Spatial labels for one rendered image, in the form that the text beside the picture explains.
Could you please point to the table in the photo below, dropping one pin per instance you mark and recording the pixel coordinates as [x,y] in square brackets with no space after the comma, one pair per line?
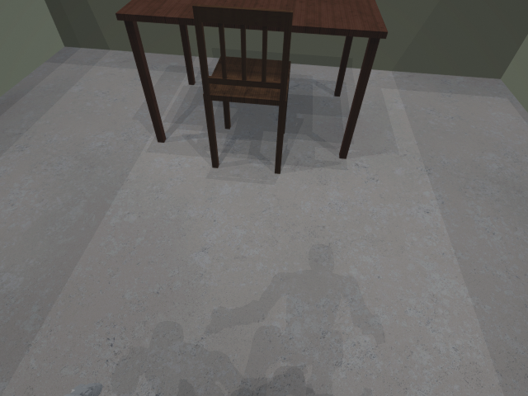
[359,18]

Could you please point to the chair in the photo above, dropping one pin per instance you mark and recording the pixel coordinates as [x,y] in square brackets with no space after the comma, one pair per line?
[244,80]

